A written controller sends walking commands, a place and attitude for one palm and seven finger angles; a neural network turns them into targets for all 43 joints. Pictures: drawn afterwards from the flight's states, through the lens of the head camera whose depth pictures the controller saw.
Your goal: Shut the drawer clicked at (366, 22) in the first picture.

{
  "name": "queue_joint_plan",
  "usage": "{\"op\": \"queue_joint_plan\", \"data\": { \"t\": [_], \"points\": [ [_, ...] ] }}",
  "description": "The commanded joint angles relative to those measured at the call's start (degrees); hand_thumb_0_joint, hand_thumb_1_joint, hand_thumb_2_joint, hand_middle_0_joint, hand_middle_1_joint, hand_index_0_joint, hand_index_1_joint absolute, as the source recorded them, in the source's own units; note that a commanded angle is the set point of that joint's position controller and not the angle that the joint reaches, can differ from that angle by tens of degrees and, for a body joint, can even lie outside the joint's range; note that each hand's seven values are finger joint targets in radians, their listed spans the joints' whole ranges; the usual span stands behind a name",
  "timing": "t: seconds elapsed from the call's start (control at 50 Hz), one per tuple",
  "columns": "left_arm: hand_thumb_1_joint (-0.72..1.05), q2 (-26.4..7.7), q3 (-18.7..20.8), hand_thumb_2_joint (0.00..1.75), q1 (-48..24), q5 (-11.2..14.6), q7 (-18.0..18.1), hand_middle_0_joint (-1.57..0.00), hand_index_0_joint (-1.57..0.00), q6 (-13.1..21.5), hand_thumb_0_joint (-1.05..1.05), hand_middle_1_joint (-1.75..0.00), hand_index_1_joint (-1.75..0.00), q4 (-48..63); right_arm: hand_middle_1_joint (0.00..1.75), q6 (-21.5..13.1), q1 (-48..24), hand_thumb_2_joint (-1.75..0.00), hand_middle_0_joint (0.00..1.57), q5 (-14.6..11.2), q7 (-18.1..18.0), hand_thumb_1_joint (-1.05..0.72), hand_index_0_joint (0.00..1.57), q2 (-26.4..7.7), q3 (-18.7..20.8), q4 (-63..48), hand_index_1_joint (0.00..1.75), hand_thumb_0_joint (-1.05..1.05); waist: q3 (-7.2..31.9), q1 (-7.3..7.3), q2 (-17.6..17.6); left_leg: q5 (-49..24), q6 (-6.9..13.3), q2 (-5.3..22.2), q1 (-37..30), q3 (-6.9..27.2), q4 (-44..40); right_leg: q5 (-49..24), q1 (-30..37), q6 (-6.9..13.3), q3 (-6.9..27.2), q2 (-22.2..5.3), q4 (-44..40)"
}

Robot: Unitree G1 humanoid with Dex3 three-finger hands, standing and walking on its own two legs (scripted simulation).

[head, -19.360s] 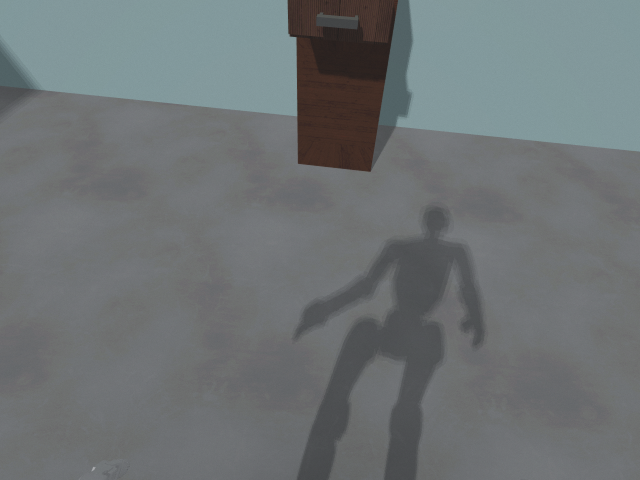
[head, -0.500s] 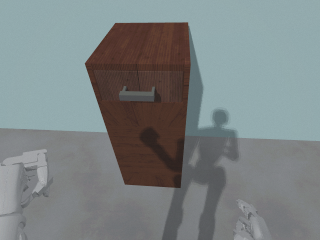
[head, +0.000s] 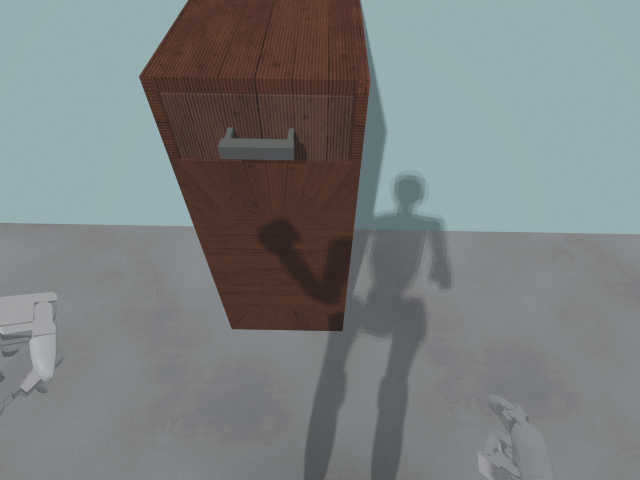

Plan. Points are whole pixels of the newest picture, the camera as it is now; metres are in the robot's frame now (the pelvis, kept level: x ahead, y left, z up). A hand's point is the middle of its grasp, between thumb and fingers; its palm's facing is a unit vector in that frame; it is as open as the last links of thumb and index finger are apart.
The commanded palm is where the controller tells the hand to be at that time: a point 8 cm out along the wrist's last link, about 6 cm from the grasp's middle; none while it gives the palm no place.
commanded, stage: step back with the hand held close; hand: left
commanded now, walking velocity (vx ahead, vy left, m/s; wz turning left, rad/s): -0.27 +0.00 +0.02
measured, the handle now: (258, 141) +0.65 +0.16 +0.05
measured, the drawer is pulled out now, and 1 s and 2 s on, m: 0.00 0.00 0.00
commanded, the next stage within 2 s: stop stepping back and stand still in 0.74 s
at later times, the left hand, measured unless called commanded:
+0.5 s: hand out of the picture +0.13 +0.28 +0.18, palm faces +0.38 -0.78 -0.49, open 3.2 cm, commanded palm +0.06 +0.30 +0.18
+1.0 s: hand out of the picture -0.02 +0.26 +0.18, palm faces +0.47 -0.76 -0.46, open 3.2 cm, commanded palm -0.06 +0.27 +0.18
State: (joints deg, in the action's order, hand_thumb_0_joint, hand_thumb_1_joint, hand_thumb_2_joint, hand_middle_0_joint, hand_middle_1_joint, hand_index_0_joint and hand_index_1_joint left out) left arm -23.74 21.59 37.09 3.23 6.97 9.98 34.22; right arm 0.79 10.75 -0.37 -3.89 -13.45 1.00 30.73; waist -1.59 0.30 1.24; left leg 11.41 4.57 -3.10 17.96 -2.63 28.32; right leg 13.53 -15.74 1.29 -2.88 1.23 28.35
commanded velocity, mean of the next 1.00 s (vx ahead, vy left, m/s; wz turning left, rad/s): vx -0.24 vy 0.02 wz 0.00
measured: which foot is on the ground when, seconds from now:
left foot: down 0.00-0.82, up 0.84-1.00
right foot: down 0.00-0.32, up 0.34-0.74, down 0.76-1.00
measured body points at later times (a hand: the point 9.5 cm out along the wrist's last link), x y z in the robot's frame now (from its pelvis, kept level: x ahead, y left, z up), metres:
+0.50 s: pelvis -0.06 +0.02 +0.00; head -0.03 +0.06 +0.45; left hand +0.11 +0.32 +0.21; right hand +0.10 -0.22 -0.07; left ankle +0.04 +0.07 -0.74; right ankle -0.17 -0.13 -0.68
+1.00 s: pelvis -0.19 -0.01 +0.00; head -0.21 -0.01 +0.45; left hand -0.05 +0.30 +0.20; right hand -0.04 -0.26 -0.09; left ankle -0.15 +0.12 -0.70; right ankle -0.26 -0.08 -0.74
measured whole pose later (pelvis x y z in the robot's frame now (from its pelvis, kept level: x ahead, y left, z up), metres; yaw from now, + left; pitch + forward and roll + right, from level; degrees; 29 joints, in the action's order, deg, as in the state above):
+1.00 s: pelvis -0.19 -0.01 +0.00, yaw +0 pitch +1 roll +2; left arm -22.7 26.1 37.8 4.0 8.1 11.5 30.5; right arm -1.4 15.1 -0.8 -3.7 -12.2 0.6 37.0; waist 5.0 1.3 -2.2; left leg 17.1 0.2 0.0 26.4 -1.6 44.3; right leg 20.3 -7.4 3.9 0.1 2.3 26.5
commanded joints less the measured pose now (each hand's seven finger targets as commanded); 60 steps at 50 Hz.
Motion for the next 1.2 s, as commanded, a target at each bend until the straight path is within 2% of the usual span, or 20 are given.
{"op": "queue_joint_plan", "data": {
  "t": [0.0,0.2,0.26,0.3,0.34,0.46,0.62,0.7,0.74,0.76,0.78,0.8,0.82,0.88,0.94,1.02,1.08,1.12,1.14,1.18],
  "points": [
    [0.90,-6.6,5.4,0.90,0.1,0.0,1.0,-1.40,-1.40,3.6,0.00,-1.60,-1.60,8.5,0.30,-3.6,-4.8,-0.90,0.20,-0.1,-0.6,-0.90,0.20,-7.4,2.6,-9.1,0.30,0.00,6.1,-0.36,2.5,5.1,0.6,10.2,9.7,12.3,-10.2,-5.8,10.4,-1.3,6.9,-2.8,0.7],
    [0.90,-7.9,4.6,0.90,-3.8,-0.3,2.8,-1.40,-1.40,6.0,0.00,-1.60,-1.60,12.5,0.30,-4.9,-3.2,-0.90,0.20,0.4,-0.4,-0.90,0.20,-6.5,2.4,-7.5,0.30,0.00,4.1,-1.91,-3.9,8.6,-2.3,4.1,-2.2,8.1,5.7,14.1,-11.0,3.0,12.4,-11.0,-14.3],
    [0.90,-8.8,5.5,0.90,-2.9,-0.6,3.3,-1.40,-1.40,6.6,0.00,-1.60,-1.60,14.5,0.30,-5.3,-3.7,-0.90,0.20,0.5,-1.0,-0.90,0.20,-7.1,2.1,-7.7,0.30,0.00,4.3,-1.80,3.8,10.8,-1.3,6.9,1.2,12.4,-3.2,10.7,-7.1,0.7,7.7,-5.9,-8.8],
    [0.90,-9.3,7.1,0.90,-2.5,-1.8,3.0,-1.40,-1.40,7.3,0.00,-1.60,-1.60,15.6,0.30,-6.2,-4.8,-0.90,0.20,0.8,-1.3,-0.90,0.20,-8.3,2.0,-8.3,0.30,0.00,4.7,-1.25,14.0,24.8,1.8,14.8,17.5,22.4,-19.8,4.1,9.2,-1.8,4.1,1.9,7.6],
    [0.90,-10.0,8.8,0.90,-3.3,-3.2,2.6,-1.40,-1.40,7.2,0.00,-1.60,-1.60,14.6,0.30,-6.9,-5.2,-0.90,0.20,1.7,-1.5,-0.90,0.20,-7.4,2.3,-8.2,0.30,0.00,5.1,-0.24,15.2,33.1,3.9,19.8,26.8,28.5,-26.0,4.1,15.2,-2.1,5.5,4.0,24.0],
    [0.90,-7.4,7.2,0.90,4.0,-0.3,1.8,-1.40,-1.40,6.7,0.00,-1.60,-1.60,11.5,0.30,-8.6,-3.3,-0.90,0.20,1.5,0.0,-0.90,0.20,-5.8,2.9,-5.9,0.30,0.00,9.1,0.12,2.8,11.9,2.2,15.6,1.4,20.3,-20.3,15.4,-0.2,-1.4,3.8,3.9,16.4],
    [0.90,-12.2,7.2,0.90,0.3,0.9,0.3,-1.40,-1.40,8.6,0.00,-1.60,-1.60,21.1,0.30,-9.8,-0.4,-0.90,0.20,2.7,2.2,-0.90,0.20,-5.5,2.2,-1.7,0.30,0.00,25.0,0.57,12.5,-43.3,-4.8,12.3,-33.7,11.2,-10.2,11.1,-5.1,-0.9,2.5,4.9,-2.2],
    [0.90,-15.9,12.9,0.90,4.4,3.0,-0.1,-1.40,-1.40,8.5,0.00,-1.60,-1.60,22.7,0.30,-9.1,-3.7,-0.90,0.20,2.2,2.9,-0.90,0.20,-5.3,1.9,-5.2,0.30,0.00,26.9,1.41,13.1,-31.0,-2.7,13.5,-26.4,10.0,-11.8,14.0,0.5,-1.2,2.6,4.0,0.1],
    [0.90,-16.6,16.1,0.90,8.8,4.4,-0.4,-1.40,-1.40,8.1,0.00,-1.60,-1.60,21.4,0.30,-7.7,-6.1,-0.90,0.20,1.9,3.2,-0.90,0.20,-5.0,1.5,-7.2,0.30,0.00,23.8,2.40,10.9,-14.1,-4.4,12.7,-15.7,8.4,-11.9,9.5,6.0,0.1,2.6,2.1,-7.1],
    [0.90,-17.4,17.6,0.90,8.9,4.9,-0.5,-1.40,-1.40,8.6,0.00,-1.60,-1.60,20.7,0.30,-6.4,-6.7,-0.90,0.20,1.3,3.1,-0.90,0.20,-5.0,1.5,-7.7,0.30,0.00,20.1,1.99,3.8,-2.3,-5.4,9.5,-13.3,5.1,-4.4,5.2,2.1,1.5,5.1,-2.6,-14.5],
    [0.90,-16.3,16.6,0.90,8.6,5.5,-0.3,-1.40,-1.40,8.8,0.00,-1.60,-1.60,19.1,0.30,-5.5,-6.4,-0.90,0.20,-0.5,2.7,-0.90,0.20,-4.5,1.6,-7.5,0.30,0.00,15.9,0.34,-8.8,3.5,-6.7,4.3,-12.3,4.2,12.0,7.3,-10.7,3.4,15.4,-13.1,-20.9],
    [0.90,-14.5,16.3,0.90,8.3,5.2,-0.1,-1.40,-1.40,8.2,0.00,-1.60,-1.60,15.2,0.30,-5.2,-7.8,-0.90,0.20,-1.4,2.1,-0.90,0.20,-5.3,3.1,-6.5,0.30,0.00,9.0,1.74,-16.8,10.2,-7.6,-0.6,-4.3,5.0,29.1,7.5,-17.5,6.4,21.7,-20.8,-22.9],
    [0.90,-14.2,17.1,0.90,7.0,4.6,0.4,-1.40,-1.40,7.7,0.00,-1.60,-1.60,11.5,0.30,-4.7,-8.7,-0.90,0.20,-0.9,2.2,-0.90,0.20,-5.6,3.9,-5.3,0.30,0.00,5.1,1.31,-16.4,14.1,-7.7,-0.8,5.5,6.9,40.3,1.6,-17.9,7.0,20.8,-21.9,-21.1],
    [0.90,-9.9,12.0,0.90,2.3,2.2,0.3,-1.40,-1.40,2.9,0.00,-1.60,-1.60,2.9,0.30,-3.4,-9.7,-0.90,0.20,-0.7,1.0,-0.90,0.20,-1.8,1.2,-5.5,0.30,0.00,1.1,-1.67,-4.8,5.6,-6.2,5.2,9.5,4.2,25.7,-16.2,-7.1,5.7,8.8,-12.9,-10.5],
    [0.90,-5.8,3.8,0.90,-7.4,0.2,1.8,-1.40,-1.40,2.2,0.00,-1.60,-1.60,-0.7,0.30,-6.5,-8.8,-0.90,0.20,-0.8,-1.4,-0.90,0.20,-4.9,1.2,-3.7,0.30,0.00,-3.5,-0.63,-3.2,6.4,-3.9,4.1,0.6,-0.6,11.6,-6.4,-8.0,2.6,10.2,-12.5,-12.7],
    [0.90,-6.1,0.4,0.90,-11.5,-1.6,3.1,-1.40,-1.40,2.8,0.00,-1.60,-1.60,5.5,0.30,-9.1,-5.5,-0.90,0.20,-0.5,-1.8,-0.90,0.20,-6.4,1.8,-3.7,0.30,0.00,1.0,0.50,-10.8,2.1,-1.0,4.5,-4.5,0.7,-2.8,-14.8,2.6,-3.4,10.9,-10.9,-9.2],
    [0.90,-10.1,4.4,0.90,-11.1,-1.8,3.1,-1.40,-1.40,5.6,0.00,-1.60,-1.60,16.5,0.30,-9.9,-3.3,-0.90,0.20,-0.3,-1.3,-0.90,0.20,-7.0,2.0,-5.6,0.30,0.00,8.1,0.10,-1.0,-21.3,0.8,9.0,-14.6,3.6,-3.7,-32.0,5.2,-5.4,7.6,-6.8,3.4],
    [0.90,-12.9,8.8,0.90,-5.3,-2.1,3.0,-1.40,-1.40,6.1,0.00,-1.60,-1.60,18.4,0.30,-9.8,-0.9,-0.90,0.20,0.1,-0.4,-0.90,0.20,-5.0,1.1,-5.3,0.30,0.00,12.7,-0.02,9.9,-29.7,1.6,10.6,-18.6,6.5,-1.9,-17.2,0.1,-4.1,2.8,-3.5,8.0],
    [0.90,-9.9,7.1,0.90,-3.0,-1.5,2.5,-1.40,-1.40,5.7,0.00,-1.60,-1.60,16.3,0.30,-10.0,-2.2,-0.90,0.20,-0.3,0.2,-0.90,0.20,-4.4,1.0,-5.3,0.30,0.00,10.5,0.01,10.8,-23.9,1.5,12.3,-14.4,8.7,-5.1,-0.6,0.4,-3.3,1.9,-1.9,6.5],
    [0.90,-8.2,7.1,0.90,-2.8,-1.0,2.5,-1.40,-1.40,5.2,0.00,-1.60,-1.60,13.5,0.30,-10.4,-3.8,-0.90,0.20,-0.4,0.5,-0.90,0.20,-5.5,1.4,-5.3,0.30,0.00,4.2,0.02,9.6,1.4,1.2,14.1,-0.7,10.1,-10.6,9.0,6.0,-2.1,0.4,-0.6,2.7]
  ]
}}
